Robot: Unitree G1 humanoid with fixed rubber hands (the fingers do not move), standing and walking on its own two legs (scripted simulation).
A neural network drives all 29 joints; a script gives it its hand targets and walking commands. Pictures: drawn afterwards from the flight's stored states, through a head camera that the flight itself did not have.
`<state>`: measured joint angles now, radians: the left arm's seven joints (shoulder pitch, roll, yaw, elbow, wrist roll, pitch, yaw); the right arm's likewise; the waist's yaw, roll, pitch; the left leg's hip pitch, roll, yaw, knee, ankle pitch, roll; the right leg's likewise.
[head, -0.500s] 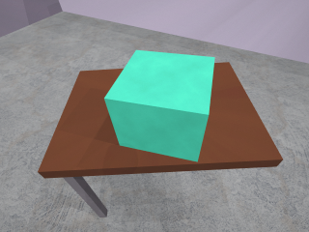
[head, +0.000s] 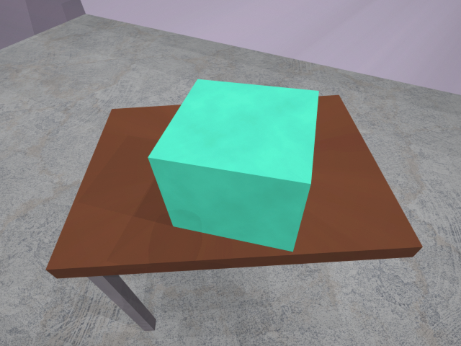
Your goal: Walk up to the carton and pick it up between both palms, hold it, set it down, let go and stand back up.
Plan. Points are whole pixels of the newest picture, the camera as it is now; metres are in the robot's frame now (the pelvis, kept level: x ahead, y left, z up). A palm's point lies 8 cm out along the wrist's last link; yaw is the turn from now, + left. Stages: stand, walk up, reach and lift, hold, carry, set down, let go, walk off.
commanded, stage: stand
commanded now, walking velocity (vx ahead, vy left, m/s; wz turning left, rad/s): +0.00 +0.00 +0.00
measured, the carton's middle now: (243, 161) +0.50 +0.00 +0.02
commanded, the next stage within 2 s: none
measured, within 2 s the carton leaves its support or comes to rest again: neither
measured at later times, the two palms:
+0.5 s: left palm out of the picture +0.04 +0.24 -0.12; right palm out of the picture +0.04 -0.24 -0.14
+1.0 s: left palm out of the picture +0.05 +0.23 -0.13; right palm out of the picture +0.04 -0.24 -0.14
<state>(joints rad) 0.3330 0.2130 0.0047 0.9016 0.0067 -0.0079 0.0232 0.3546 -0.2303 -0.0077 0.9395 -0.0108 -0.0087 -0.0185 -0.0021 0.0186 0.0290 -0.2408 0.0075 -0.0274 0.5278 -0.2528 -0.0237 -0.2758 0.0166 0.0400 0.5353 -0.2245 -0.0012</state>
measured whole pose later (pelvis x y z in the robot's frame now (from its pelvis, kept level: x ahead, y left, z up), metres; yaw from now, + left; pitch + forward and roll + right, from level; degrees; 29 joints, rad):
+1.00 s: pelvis +0.03 +0.00 +0.01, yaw -1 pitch -2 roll +0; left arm 0.29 0.18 0.00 1.00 0.00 -0.01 0.04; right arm 0.30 -0.20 0.01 1.02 0.00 0.00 -0.04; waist 0.00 0.01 0.06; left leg -0.15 0.02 -0.02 0.46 -0.27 -0.03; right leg -0.20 0.02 0.05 0.48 -0.24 -0.01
